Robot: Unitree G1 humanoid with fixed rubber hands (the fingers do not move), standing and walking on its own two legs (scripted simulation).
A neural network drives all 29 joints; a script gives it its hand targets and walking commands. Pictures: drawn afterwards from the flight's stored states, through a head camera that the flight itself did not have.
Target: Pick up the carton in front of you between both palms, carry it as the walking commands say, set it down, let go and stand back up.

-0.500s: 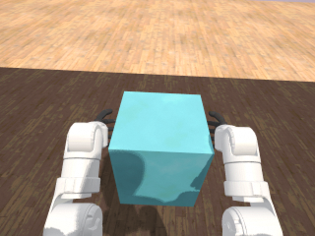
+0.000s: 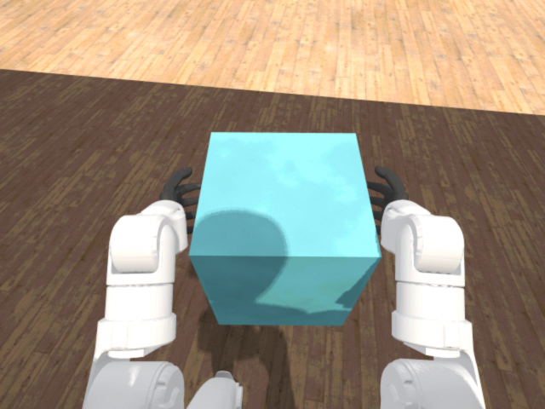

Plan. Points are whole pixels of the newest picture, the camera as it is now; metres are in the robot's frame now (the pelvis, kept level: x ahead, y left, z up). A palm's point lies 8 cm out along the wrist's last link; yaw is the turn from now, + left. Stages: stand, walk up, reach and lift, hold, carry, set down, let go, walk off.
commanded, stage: carry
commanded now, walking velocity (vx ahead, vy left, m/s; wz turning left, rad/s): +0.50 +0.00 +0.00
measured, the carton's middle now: (281, 236) +0.37 +0.02 +0.03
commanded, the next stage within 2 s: none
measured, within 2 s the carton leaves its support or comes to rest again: neither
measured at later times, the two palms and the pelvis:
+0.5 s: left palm (225, 119) +0.65 +0.16 +0.04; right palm (368, 130) +0.64 -0.13 +0.04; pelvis +0.30 +0.04 -0.04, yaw +0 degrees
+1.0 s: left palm (245, 54) +0.95 +0.17 +0.03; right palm (355, 54) +0.98 -0.13 +0.02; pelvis +0.61 -0.01 -0.08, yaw +1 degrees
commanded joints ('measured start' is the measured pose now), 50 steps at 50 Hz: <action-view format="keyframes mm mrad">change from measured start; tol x32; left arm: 1 -730 -1049 -718 -99 -476 -15 -282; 50 -784 -1087 -718 -120 -493 -37 -278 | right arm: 1 -583 1041 649 -47 338 -19 188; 50 -628 1076 665 -86 368 -46 193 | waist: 1 46 -118 -408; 10 -139 291 -638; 37 4 -303 -621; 50 -4 -101 -469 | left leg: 1 -44 -68 84 -200 156 10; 7 584 -74 109 -473 356 76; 9 1059 308 -379 -215 829 155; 10 1122 382 -629 -332 344 324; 15 712 200 -370 -474 116 187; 33 792 53 -50 -122 674 85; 37 -14 -145 -36 652 -508 -2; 50 -115 -4 3 145 -31 -5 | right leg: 1 436 -172 177 -4 787 -79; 7 195 -128 42 384 688 6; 10 -504 38 101 959 -337 56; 28 -538 -14 -35 119 387 28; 34 5 6 -58 -150 529 -37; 36 490 -372 388 111 955 -113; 39 411 -344 599 -99 189 -198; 50 368 -231 263 -63 784 -65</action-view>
